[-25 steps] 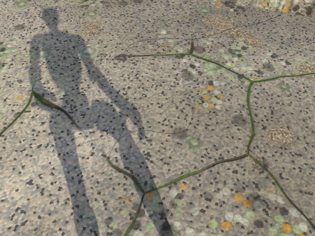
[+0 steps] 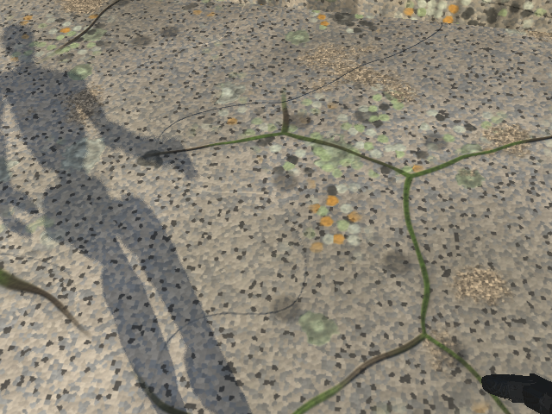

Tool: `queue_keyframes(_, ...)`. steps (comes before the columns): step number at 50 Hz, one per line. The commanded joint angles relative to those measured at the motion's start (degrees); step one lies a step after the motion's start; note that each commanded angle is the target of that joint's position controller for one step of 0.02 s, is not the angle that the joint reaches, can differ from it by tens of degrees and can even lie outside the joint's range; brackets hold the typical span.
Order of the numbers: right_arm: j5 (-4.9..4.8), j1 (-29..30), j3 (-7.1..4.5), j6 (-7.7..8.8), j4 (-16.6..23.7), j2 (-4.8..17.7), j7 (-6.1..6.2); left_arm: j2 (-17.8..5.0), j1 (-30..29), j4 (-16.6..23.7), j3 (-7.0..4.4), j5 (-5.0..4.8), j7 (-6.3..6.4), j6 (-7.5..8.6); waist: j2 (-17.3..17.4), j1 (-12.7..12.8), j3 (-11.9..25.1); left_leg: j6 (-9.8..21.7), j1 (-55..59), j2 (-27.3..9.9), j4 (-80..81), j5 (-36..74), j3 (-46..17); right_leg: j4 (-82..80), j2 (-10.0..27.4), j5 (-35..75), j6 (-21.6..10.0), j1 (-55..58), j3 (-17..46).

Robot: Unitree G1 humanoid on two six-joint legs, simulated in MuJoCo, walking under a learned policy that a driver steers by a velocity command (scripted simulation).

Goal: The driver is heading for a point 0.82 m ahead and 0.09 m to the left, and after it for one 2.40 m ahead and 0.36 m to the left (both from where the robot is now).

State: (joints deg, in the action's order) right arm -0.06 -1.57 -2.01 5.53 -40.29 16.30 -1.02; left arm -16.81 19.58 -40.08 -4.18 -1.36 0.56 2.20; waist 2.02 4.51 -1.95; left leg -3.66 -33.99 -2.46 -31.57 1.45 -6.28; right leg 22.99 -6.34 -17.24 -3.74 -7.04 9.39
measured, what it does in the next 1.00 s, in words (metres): walks ahead: left foot, then right foot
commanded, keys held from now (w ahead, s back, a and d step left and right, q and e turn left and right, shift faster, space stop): w+e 0.02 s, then w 0.52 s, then w+q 0.46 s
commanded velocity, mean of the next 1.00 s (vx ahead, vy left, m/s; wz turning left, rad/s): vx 0.50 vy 0.00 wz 0.01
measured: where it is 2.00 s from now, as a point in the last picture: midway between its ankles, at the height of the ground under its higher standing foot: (304, 274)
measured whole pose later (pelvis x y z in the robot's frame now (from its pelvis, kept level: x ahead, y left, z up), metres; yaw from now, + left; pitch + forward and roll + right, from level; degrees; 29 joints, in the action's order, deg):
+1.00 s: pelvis +0.52 -0.04 +0.00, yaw +5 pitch +1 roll -3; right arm -1.1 -7.1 -2.8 1.8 -43.5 15.8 -2.4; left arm -15.5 19.1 -47.8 -4.0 0.1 0.3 4.8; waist 2.4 4.0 -1.6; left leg 0.9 -38.3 -5.3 -39.9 2.2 -1.4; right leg 11.6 -2.1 -16.5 -0.9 4.0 -12.5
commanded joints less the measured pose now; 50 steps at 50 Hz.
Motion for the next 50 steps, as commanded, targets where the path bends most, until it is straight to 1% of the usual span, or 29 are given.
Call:
queue_keyframes(1,-0.54,2.3,-2.44,1.55,4.3,7.4,-0.32,-8.8,0.3,2.8,-2.59,-0.13,0.55,0.25,-8.8,-2.1,2.5,1.6,9.4,1.9,2.7,-2.6,0.8,-1.6,14.0,9.1,-7.2,-2.9,13.6)
queue_keyframes(2,-0.58,-0.5,-2.81,1.84,3.5,7.8,-0.35,-8.3,-0.4,2.8,-2.49,0.09,0.57,0.10,-9.7,-3.7,2.9,2.8,12.0,1.9,3.7,-4.1,1.7,0.5,14.2,10.0,-6.5,-2.2,13.9)
queue_keyframes(3,-0.19,-5.2,-3.43,2.11,2.1,8.5,-0.18,-6.7,-0.4,2.8,-1.94,0.36,0.51,0.05,-9.6,-5.9,4.8,4.3,18.2,1.9,5.5,-4.3,2.9,4.6,12.4,12.8,-5.2,-2.4,12.7)
queue_keyframes(4,0.89,-11.7,-4.13,2.47,1.3,10.5,0.10,-3.4,0.2,3.1,-0.69,0.82,0.26,0.23,-6.6,-8.7,10.7,7.5,29.4,-3.8,4.9,-6.1,-1.9,16.1,9.4,11.4,-3.2,-5.6,9.2)
queue_keyframes(5,1.86,-18.4,-5.26,2.16,0.2,15.3,0.25,0.3,7.8,3.5,0.45,0.29,0.26,0.70,7.0,-7.3,18.7,15.9,49.0,-16.0,6.8,-13.7,-22.8,35.4,1.7,-4.1,1.3,-21.8,1.9)
queue_keyframes(6,0.28,-22.3,-5.52,1.48,-2.5,14.5,-0.56,-2.2,10.1,3.3,0.47,-0.96,0.38,1.06,16.8,-7.7,19.2,20.1,52.7,-21.1,14.7,-32.1,-42.3,47.1,1.5,-17.1,2.7,-34.8,0.4)
queue_keyframes(7,-0.51,-19.2,-4.24,1.33,-1.4,9.8,-0.56,-7.1,4.9,3.0,-0.69,-1.22,0.44,1.01,8.6,-9.0,11.1,17.9,46.6,-18.9,16.7,-38.9,-37.8,51.5,4.4,-12.6,2.6,-38.7,2.2)
queue_keyframes(8,-0.16,-15.8,-3.49,0.86,-0.8,7.8,-0.41,-8.0,-0.9,4.1,-0.89,-0.44,0.50,0.87,4.1,-9.0,5.9,15.8,39.6,-16.5,16.6,-33.4,-28.8,51.1,6.4,-8.2,2.5,-38.4,-0.2)
queue_keyframes(9,0.40,-13.5,-2.92,0.60,-0.8,6.6,-0.40,-7.3,-4.0,5.0,-0.79,0.56,0.44,1.00,2.1,-8.1,2.6,15.4,33.3,-14.0,17.5,-26.6,-22.7,48.3,7.9,-5.1,2.3,-37.0,-1.1)
queue_keyframes(11,0.85,-11.8,-2.16,0.65,-1.3,4.8,-0.14,-5.3,-3.9,5.1,-0.65,0.75,-0.10,1.17,4.2,-5.6,1.4,14.7,27.3,-10.4,19.6,-17.5,-15.3,42.6,10.7,-1.1,2.1,-32.1,-2.2)
queue_keyframes(12,0.56,-12.1,-2.09,0.78,-1.8,4.5,-0.08,-4.2,-3.2,4.7,-0.41,0.64,-0.30,1.16,4.9,-5.2,1.9,15.1,26.6,-9.6,20.4,-14.3,-13.1,40.7,11.0,-0.5,2.3,-31.0,-3.3)
queue_keyframes(15,-0.23,-14.0,-2.69,0.96,-3.3,7.1,0.23,-2.4,-6.8,6.0,0.47,1.12,-0.42,1.33,3.4,-5.8,1.2,16.9,26.4,-10.0,22.7,-6.9,-8.7,32.1,12.0,3.8,3.5,-32.3,-5.3)
queue_keyframes(18,-0.65,-15.6,-2.94,0.40,-4.5,8.7,0.49,-1.1,-11.9,6.9,1.24,1.07,-0.86,1.91,2.6,-7.6,0.7,16.0,26.7,-9.1,23.4,-3.2,-4.0,21.1,11.8,12.3,4.1,-30.3,-6.7)
queue_keyframes(22,-1.25,-19.5,-2.84,-0.43,-6.7,9.7,0.50,-1.2,-18.3,8.3,1.40,0.33,-1.75,2.39,2.4,-9.9,-0.5,14.8,27.8,-9.2,22.4,-1.7,-1.1,11.8,9.9,18.3,4.3,-26.0,-8.5)
queue_keyframes(25,-1.50,-21.2,-2.93,-1.36,-8.1,10.3,0.60,-2.1,-21.1,9.6,1.15,0.07,-2.52,2.72,2.8,-9.7,-1.5,13.9,32.2,-11.4,20.2,0.5,-1.8,8.0,9.1,15.1,2.5,-25.5,-8.6)
queue_keyframes(27,-1.56,-20.6,-3.22,-2.03,-8.5,11.4,0.86,-3.6,-18.5,9.2,0.49,0.25,-2.71,2.93,3.3,-7.1,0.0,12.7,34.0,-11.9,16.0,9.0,-1.2,5.4,7.7,12.3,0.7,-20.0,-9.7)
queue_keyframes(28,-1.78,-20.2,-3.06,-2.26,-8.5,11.2,0.95,-5.1,-13.2,7.6,-0.47,0.64,-2.44,3.00,2.6,-3.9,3.1,11.5,32.5,-10.0,9.4,17.1,0.4,2.9,6.4,12.9,-0.6,-10.9,-10.7)
queue_keyframes(29,-1.33,-20.0,-2.37,-2.19,-8.0,9.7,0.97,-8.0,-4.6,5.4,-1.87,1.07,-1.86,2.95,1.2,0.2,9.1,9.8,26.9,-7.0,-1.4,17.3,2.3,3.5,8.4,14.0,-2.6,3.1,-8.8)
queue_keyframes(30,0.17,-20.3,-0.76,-1.65,-5.8,5.1,0.95,-12.8,5.1,4.2,-3.01,2.29,-1.06,2.58,-7.7,3.0,18.4,6.7,11.1,-1.7,-21.5,-1.8,5.4,4.6,22.4,13.2,-7.3,22.2,7.6)
queue_keyframes(31,-0.67,-25.4,0.25,-0.57,-5.6,2.1,0.88,-13.8,6.3,3.6,-3.04,2.05,-1.37,2.17,-19.7,0.7,23.6,5.1,-3.8,4.6,-35.1,-35.0,2.4,-2.4,31.2,3.4,-13.3,29.9,28.7)
queue_keyframes(32,-2.04,-21.5,-1.48,-0.26,-5.9,8.4,0.71,-8.6,4.8,3.5,-1.72,1.46,-1.39,2.19,-12.5,2.1,16.9,5.2,-9.1,1.5,-40.6,-33.1,-1.5,-4.2,28.9,-2.3,-11.3,24.8,25.5)
queue_keyframes(33,-2.59,-17.7,-1.97,-0.10,-4.8,9.4,0.52,-6.9,1.3,3.4,-1.01,1.10,-1.36,2.34,-10.5,1.0,10.0,5.5,-10.4,-0.7,-39.9,-27.7,-0.4,-5.7,26.8,0.2,-9.3,17.5,16.7)
queue_keyframes(34,-2.12,-15.9,-1.98,-0.28,-4.9,8.4,0.73,-5.6,-2.3,3.3,-0.59,1.39,-1.50,2.53,-7.4,-0.8,6.8,5.1,-8.4,-2.7,-37.7,-23.1,0.5,-7.7,24.1,3.5,-8.1,11.1,11.3)
queue_keyframes(35,-1.57,-15.6,-2.25,-0.83,-5.0,7.7,0.82,-4.1,-4.7,3.2,-0.24,1.63,-1.73,2.92,-7.6,-2.4,4.1,4.7,-6.5,-4.0,-35.5,-19.9,0.4,-9.9,22.3,7.3,-7.6,6.2,7.0)
queue_keyframes(36,-1.62,-16.9,-2.23,-1.61,-5.4,6.5,0.81,-3.5,-6.3,2.8,-0.16,1.97,-1.80,3.43,-8.5,-4.0,3.4,4.3,-3.4,-4.9,-34.7,-17.6,0.2,-11.9,21.2,9.9,-7.2,2.7,3.5)
queue_keyframes(38,-1.72,-17.5,-2.02,-2.85,-5.5,4.2,0.87,-3.4,-7.3,1.6,-0.45,2.03,-1.77,4.44,-7.5,-5.3,2.2,3.4,-2.2,-5.0,-33.8,-15.0,0.2,-14.3,20.8,15.9,-7.7,-0.7,-1.5)
queue_keyframes(41,-1.38,-14.0,-2.13,-3.44,-3.9,3.6,0.91,-4.6,-6.5,-0.5,-1.04,2.43,-1.16,4.84,-5.6,-5.2,0.3,2.5,-6.1,-4.8,-28.0,-8.2,-1.2,-15.7,20.7,21.4,-7.6,-0.1,-7.3)
queue_keyframes(46,-0.98,-5.2,-1.30,-2.89,-0.9,2.0,-0.84,-6.9,-4.5,-2.8,-1.64,1.87,-0.13,4.19,-4.1,-2.2,-2.3,3.6,-4.3,-3.7,-11.9,3.5,3.6,-16.9,19.9,22.5,-5.8,2.0,-15.5)
queue_keyframes(50,-1.10,1.0,-1.06,-2.94,2.9,2.1,-2.16,-8.4,-1.0,-5.2,-2.27,0.81,0.19,2.62,-3.6,-0.4,-4.0,5.8,-7.0,-3.1,-5.7,-0.3,6.2,-13.9,22.4,26.5,-4.9,10.4,-18.0)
